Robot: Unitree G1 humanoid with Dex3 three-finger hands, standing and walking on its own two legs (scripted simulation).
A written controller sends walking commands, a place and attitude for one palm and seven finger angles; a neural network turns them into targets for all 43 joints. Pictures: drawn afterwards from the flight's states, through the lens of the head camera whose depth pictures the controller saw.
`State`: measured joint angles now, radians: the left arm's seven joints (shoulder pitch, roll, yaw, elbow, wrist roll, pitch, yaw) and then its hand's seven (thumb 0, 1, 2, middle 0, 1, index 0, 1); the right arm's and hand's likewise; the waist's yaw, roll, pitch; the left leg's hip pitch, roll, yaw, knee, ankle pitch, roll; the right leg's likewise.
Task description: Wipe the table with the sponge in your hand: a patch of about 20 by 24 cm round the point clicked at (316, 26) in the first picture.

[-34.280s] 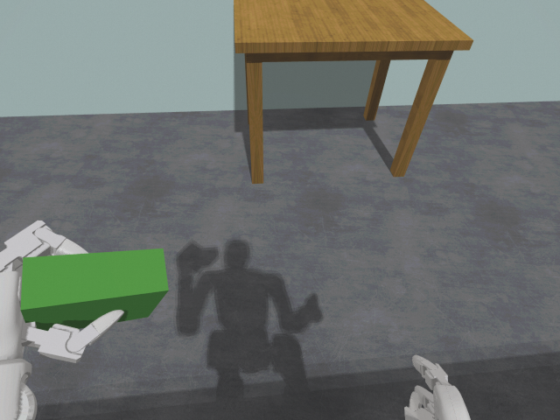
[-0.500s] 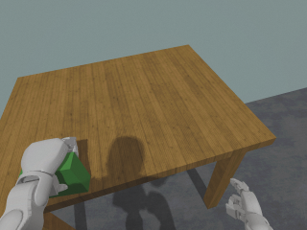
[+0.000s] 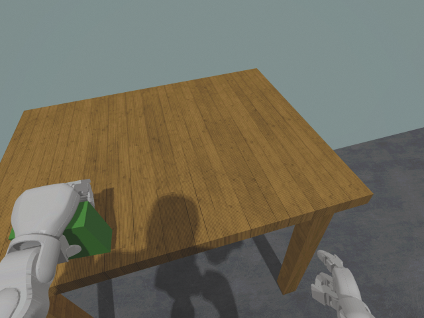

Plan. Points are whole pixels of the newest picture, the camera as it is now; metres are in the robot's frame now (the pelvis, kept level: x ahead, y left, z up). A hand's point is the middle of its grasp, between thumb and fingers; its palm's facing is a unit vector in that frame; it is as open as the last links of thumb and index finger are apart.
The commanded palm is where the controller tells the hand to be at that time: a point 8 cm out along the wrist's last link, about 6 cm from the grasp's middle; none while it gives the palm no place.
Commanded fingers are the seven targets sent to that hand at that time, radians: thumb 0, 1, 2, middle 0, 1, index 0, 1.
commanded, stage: lower the sponge onto the table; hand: left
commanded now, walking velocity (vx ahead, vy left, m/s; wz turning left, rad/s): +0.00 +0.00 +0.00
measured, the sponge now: (72, 238) +0.20 +0.32 +0.05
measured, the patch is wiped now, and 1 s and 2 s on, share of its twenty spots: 0.00 0.05 0.20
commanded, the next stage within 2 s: wipe forward along the first lane in 1.30 s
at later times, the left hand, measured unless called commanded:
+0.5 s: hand (57, 209) +0.22 +0.33 +0.11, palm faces +0.12 -0.03 -0.99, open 9.2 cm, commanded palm +0.18 +0.32 +0.16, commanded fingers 0.00 0.10 1.30 -1.20 -1.60 -1.20 -1.60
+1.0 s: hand (59, 228) +0.20 +0.34 +0.07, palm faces +0.00 -0.10 -1.00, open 9.2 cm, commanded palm +0.18 +0.32 +0.14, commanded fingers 0.00 0.10 1.30 -1.20 -1.60 -1.20 -1.60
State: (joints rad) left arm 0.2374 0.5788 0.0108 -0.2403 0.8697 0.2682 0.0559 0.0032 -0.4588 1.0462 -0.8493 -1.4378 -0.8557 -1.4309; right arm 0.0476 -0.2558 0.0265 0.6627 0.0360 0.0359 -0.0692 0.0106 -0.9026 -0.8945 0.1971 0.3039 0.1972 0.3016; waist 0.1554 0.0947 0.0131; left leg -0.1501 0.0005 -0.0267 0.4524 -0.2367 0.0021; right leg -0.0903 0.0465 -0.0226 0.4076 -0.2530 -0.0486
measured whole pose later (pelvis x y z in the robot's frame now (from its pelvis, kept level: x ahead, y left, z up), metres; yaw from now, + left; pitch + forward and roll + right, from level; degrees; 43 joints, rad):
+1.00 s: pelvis +0.00 +0.01 +0.00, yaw +1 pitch -2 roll -1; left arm 0.19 0.51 0.03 -0.07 0.87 0.35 0.05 0.00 -0.46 1.05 -0.84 -1.45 -0.85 -1.44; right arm 0.03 -0.24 0.04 0.67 0.05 0.04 -0.05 0.01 -0.90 -0.89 0.20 0.30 0.20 0.30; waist 0.12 0.09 0.00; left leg -0.20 -0.02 -0.03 0.45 -0.22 0.02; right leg -0.14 0.03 -0.03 0.41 -0.24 -0.03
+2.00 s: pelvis -0.02 -0.01 -0.01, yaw +1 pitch +3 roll -1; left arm -0.14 0.60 0.09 0.37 0.89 0.14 0.03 0.01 -0.51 1.08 -0.88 -1.38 -0.88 -1.40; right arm 0.15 -0.31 -0.01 0.71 0.07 0.05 -0.09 0.01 -0.90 -0.89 0.20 0.30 0.20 0.30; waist 0.08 0.10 -0.04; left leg -0.37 0.00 -0.06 0.56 -0.24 0.01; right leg -0.30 0.05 -0.05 0.52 -0.26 -0.05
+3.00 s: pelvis +0.00 +0.03 -0.01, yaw +1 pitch +9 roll -2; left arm -0.51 0.66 0.08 0.79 0.99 0.06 0.06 0.01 -0.53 1.11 -0.87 -1.37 -0.88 -1.42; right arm 0.22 -0.28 -0.01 0.70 0.08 0.12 -0.05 0.01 -0.90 -0.89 0.20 0.30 0.20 0.30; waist 0.04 0.07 -0.09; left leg -0.49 -0.03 -0.04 0.60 -0.27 0.05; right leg -0.40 0.02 -0.03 0.51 -0.27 0.00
